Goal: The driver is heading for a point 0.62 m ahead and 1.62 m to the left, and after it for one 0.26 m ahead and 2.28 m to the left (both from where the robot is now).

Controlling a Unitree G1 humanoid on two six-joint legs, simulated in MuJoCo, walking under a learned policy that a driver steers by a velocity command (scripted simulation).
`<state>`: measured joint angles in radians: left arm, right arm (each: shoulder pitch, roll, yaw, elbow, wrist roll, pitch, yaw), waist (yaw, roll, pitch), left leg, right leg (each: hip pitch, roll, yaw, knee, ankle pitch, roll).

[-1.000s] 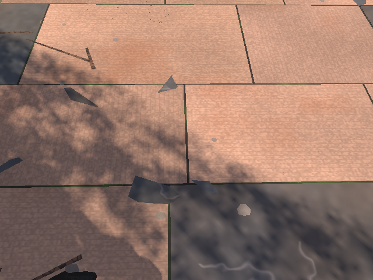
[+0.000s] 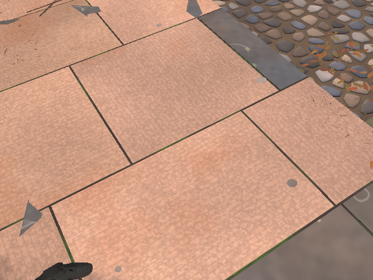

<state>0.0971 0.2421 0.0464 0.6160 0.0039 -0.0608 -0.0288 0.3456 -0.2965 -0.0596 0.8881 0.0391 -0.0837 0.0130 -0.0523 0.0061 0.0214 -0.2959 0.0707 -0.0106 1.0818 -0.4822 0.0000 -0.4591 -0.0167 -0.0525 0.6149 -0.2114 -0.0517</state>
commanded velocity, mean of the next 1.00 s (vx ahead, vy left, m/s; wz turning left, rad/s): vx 0.50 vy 0.00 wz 0.48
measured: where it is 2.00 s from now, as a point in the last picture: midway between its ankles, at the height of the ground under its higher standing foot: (62, 181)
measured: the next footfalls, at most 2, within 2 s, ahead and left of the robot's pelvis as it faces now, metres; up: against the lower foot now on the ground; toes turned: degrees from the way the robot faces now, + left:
left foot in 0.46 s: +0.38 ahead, +0.18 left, +0.00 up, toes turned +17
right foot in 0.94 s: +0.70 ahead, +0.09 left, +0.00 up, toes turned +35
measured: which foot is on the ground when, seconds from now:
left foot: up 0.00-0.44, down 0.46-0.94, up 0.96-1.00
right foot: down 0.00-0.46, up 0.48-0.92, down 0.94-1.00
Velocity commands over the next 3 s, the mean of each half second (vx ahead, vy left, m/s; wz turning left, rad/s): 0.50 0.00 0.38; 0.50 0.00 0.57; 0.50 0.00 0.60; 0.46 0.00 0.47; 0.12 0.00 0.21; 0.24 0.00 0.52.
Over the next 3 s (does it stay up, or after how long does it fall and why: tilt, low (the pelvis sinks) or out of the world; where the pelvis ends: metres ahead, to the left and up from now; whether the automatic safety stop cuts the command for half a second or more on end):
stays up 0.89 0.71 0.01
